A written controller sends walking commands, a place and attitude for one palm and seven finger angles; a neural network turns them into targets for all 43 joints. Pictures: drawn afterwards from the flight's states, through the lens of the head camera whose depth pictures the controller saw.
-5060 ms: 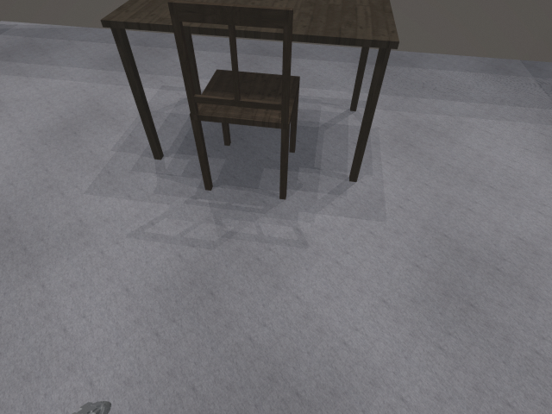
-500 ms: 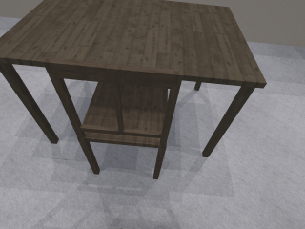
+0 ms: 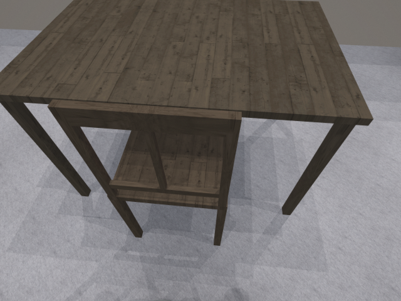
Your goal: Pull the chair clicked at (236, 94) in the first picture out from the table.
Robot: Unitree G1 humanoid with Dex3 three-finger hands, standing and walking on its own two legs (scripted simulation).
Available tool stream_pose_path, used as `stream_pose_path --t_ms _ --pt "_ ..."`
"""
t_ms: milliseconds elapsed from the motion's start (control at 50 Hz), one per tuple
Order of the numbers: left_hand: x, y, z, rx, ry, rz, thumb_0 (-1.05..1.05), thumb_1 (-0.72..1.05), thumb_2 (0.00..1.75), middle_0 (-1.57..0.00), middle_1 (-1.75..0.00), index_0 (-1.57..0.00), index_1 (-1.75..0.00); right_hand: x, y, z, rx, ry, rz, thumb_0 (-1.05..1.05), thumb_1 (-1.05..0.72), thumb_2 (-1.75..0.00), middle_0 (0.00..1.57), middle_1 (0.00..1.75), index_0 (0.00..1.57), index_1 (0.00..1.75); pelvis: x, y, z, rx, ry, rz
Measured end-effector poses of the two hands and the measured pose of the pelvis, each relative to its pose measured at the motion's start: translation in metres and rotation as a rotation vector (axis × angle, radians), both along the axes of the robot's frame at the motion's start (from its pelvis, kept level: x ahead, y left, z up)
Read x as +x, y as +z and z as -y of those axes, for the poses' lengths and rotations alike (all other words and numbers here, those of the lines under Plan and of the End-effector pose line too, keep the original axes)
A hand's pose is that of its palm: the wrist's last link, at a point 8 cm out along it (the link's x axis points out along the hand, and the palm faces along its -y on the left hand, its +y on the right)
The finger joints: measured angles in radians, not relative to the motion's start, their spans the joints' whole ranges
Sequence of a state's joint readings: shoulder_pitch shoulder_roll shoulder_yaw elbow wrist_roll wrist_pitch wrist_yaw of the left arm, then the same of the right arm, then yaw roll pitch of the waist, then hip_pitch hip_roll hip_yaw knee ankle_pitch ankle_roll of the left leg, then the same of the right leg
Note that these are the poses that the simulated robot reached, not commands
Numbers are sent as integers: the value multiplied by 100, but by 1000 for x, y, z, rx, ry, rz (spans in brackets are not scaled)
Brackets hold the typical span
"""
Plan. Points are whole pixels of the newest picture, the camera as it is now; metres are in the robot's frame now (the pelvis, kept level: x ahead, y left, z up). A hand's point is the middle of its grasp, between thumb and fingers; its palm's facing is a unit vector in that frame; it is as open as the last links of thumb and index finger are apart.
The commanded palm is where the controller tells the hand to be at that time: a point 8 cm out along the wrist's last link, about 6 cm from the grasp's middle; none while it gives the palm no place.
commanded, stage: come to a stop and stand still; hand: left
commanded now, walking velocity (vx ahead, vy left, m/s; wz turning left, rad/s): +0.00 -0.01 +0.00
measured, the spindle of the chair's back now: (157, 162) +0.46 +0.16 -0.09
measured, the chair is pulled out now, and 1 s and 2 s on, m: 0.00 0.00 0.00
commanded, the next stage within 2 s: none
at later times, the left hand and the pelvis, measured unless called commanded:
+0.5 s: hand out of the picture -0.05 +0.22 -0.17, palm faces -0.02 -0.98 -0.19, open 7.4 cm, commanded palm none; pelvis -0.03 +0.04 +0.01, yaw -2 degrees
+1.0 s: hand out of the picture -0.06 +0.11 -0.17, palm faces +0.03 -0.99 -0.16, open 7.3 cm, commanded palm none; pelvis -0.03 -0.03 +0.00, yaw -1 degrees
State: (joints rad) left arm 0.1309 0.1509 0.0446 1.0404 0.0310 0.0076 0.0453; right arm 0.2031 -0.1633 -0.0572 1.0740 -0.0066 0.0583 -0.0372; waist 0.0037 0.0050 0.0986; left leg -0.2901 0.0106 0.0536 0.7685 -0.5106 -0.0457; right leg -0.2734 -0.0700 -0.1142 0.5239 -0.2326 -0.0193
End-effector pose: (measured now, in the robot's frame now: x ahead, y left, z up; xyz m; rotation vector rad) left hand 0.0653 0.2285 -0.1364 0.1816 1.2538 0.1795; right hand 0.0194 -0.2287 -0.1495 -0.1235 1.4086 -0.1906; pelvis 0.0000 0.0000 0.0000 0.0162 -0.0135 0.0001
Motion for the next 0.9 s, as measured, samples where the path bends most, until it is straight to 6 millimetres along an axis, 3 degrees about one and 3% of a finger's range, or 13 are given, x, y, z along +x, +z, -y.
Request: stream_pose_path --t_ms 100,200,260,380,500,640,780,900 --pt "-19 -16 -28 -21 4 -27 0 91 89 -21 -30 -21 -30 6 8 -9 -59 14 78 1 -91 -90 20 30 20 30 -14 -7 -23 -21 -4 6" --pt "-43 -19 -49 -38 20 -73 0 91 89 -21 -30 -20 -30 -8 21 -33 -74 37 97 0 -91 -90 20 30 20 30 -21 -1 -39 -21 -12 13" --pt "-62 -14 -55 -49 31 -102 0 91 89 -20 -30 -20 -30 -17 26 -46 -64 37 81 1 -92 -90 20 30 20 30 -22 5 -44 -24 -17 3" --pt "-100 -10 -56 -54 24 -212 0 91 89 -20 -30 -20 -30 -37 29 -50 -64 -4 61 1 -93 -90 20 30 21 30 -25 10 -46 -24 -34 -15" --pt "-113 -6 -39 -51 1 -253 0 91 89 -20 -30 -20 -30 -69 21 -43 -33 -45 -3 1 -92 -90 20 30 21 30 -34 10 -35 -19 -38 -17" --pt "-111 -3 1 -40 -8 -191 0 91 89 -20 -30 -20 -30 -103 1 -28 39 -68 -85 1 -91 -90 20 30 20 30 -40 4 -10 -1 -27 2" --pt "-115 -2 35 -58 -9 -189 1 92 89 -20 -30 -20 -30 -111 0 -20 78 -66 -101 1 -91 -90 20 30 20 30 -37 6 13 -2 -25 11" --pt "-121 -3 56 -74 18 -193 1 92 89 -20 -30 -20 -30 -106 -1 -9 82 -49 -110 1 -91 -90 20 30 20 30 -34 5 27 -2 -18 12"
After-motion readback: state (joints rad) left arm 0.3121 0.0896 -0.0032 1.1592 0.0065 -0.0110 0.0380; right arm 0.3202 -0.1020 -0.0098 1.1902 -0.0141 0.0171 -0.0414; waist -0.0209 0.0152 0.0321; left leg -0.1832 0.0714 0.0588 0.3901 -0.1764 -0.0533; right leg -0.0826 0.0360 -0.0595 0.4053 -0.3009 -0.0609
